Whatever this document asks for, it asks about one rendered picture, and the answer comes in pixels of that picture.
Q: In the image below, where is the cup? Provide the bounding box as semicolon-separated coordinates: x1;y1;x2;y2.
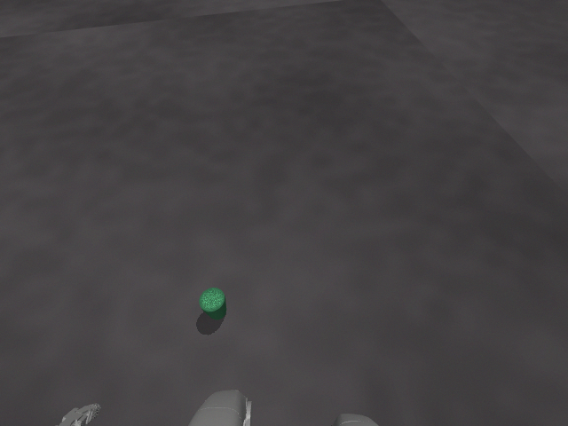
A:
199;288;226;320

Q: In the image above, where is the left robot hand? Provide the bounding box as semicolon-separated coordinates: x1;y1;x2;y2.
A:
55;403;101;426

